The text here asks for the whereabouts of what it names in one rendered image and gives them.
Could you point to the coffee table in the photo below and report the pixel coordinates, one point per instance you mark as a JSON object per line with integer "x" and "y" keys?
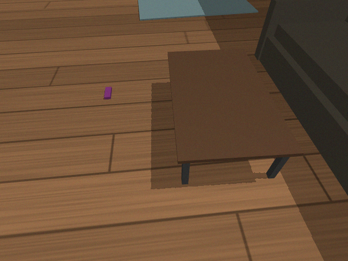
{"x": 222, "y": 111}

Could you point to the small box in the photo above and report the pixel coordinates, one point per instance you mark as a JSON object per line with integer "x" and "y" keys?
{"x": 107, "y": 94}

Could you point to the sofa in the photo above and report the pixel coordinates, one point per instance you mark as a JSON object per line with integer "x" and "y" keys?
{"x": 303, "y": 47}

